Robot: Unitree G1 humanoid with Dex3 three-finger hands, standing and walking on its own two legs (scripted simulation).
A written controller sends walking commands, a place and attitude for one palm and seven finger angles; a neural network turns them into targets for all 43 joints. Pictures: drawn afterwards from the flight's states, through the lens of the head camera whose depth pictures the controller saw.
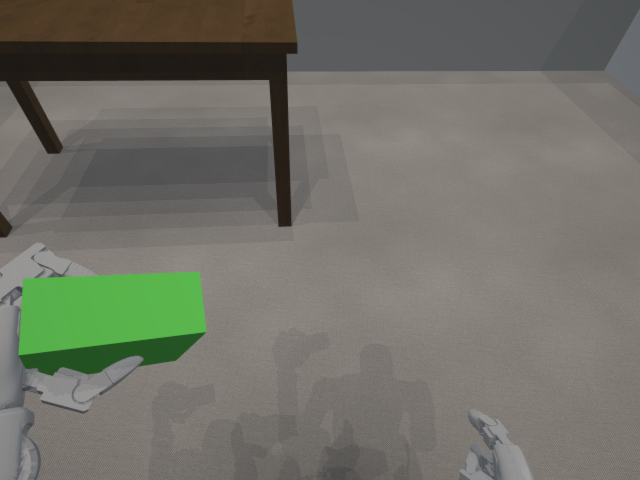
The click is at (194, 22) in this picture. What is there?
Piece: table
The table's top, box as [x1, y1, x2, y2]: [0, 0, 296, 53]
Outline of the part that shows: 0,0 0,52 296,53 296,36 291,0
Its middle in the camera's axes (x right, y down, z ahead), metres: -0.77 -0.80 +1.33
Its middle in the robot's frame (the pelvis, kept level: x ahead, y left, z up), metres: +1.50 +0.85 +0.02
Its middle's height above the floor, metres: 0.79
